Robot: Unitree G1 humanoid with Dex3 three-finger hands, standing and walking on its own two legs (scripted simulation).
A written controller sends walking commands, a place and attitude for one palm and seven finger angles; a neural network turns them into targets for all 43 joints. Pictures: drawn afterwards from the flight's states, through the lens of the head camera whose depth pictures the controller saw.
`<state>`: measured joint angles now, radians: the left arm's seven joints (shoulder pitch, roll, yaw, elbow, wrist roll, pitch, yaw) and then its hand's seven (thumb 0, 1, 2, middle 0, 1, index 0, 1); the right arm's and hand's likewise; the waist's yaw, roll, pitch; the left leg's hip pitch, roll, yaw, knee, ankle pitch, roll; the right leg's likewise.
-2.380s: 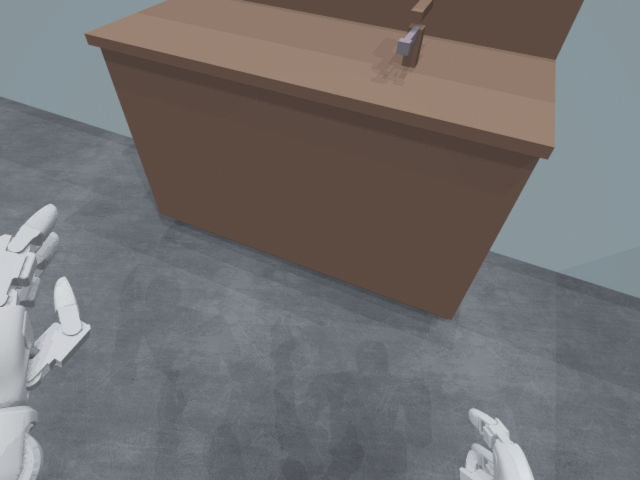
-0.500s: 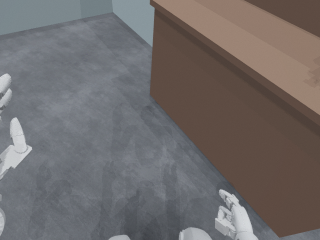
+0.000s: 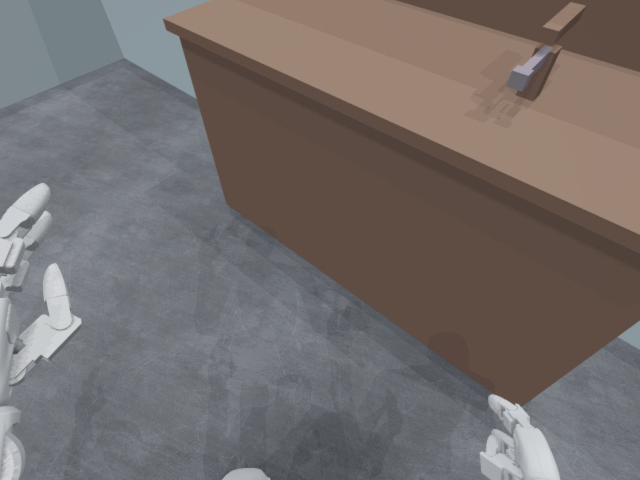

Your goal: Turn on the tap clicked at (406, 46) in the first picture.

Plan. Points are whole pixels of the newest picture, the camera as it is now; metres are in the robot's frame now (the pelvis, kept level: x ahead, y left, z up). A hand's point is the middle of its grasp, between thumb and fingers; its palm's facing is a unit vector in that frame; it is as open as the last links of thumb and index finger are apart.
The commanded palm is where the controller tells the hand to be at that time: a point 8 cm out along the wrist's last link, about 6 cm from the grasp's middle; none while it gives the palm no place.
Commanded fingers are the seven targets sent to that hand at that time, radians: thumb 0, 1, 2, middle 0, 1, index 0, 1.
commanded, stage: turn to face it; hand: left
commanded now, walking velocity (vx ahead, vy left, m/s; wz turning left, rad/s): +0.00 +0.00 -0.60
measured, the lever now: (519, 78) +0.71 -0.31 +0.13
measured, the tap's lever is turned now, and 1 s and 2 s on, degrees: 0 0 0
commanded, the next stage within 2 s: take the last steps up to it in 1.76 s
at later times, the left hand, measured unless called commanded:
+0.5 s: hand (150, 327) +0.22 +0.15 +0.18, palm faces +0.17 -0.87 -0.46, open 7.4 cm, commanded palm +0.18 +0.20 +0.18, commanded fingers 0.00 0.90 0.90 -0.20 -0.30 -0.20 -0.30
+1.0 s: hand (222, 394) +0.17 +0.08 +0.17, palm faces -0.09 -0.91 -0.40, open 7.4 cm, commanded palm +0.15 +0.13 +0.18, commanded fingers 0.00 0.90 0.90 -0.20 -0.30 -0.20 -0.30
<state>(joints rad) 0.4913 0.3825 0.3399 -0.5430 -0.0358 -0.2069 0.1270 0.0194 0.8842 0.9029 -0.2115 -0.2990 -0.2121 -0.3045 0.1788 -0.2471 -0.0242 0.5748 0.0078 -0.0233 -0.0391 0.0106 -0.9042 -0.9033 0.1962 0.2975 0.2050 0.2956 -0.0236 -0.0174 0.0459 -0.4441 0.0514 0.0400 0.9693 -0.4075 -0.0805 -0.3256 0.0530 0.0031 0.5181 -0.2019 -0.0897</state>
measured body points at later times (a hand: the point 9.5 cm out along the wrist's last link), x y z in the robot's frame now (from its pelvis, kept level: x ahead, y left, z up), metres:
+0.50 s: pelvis -0.06 -0.01 -0.01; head -0.06 -0.03 +0.43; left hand +0.20 +0.20 +0.20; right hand +0.05 -0.23 -0.11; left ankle -0.02 +0.15 -0.74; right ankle -0.07 -0.12 -0.73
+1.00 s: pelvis -0.15 -0.01 -0.01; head -0.13 -0.01 +0.44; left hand +0.17 +0.13 +0.19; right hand -0.14 -0.31 -0.08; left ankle -0.07 +0.11 -0.74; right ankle -0.09 -0.12 -0.72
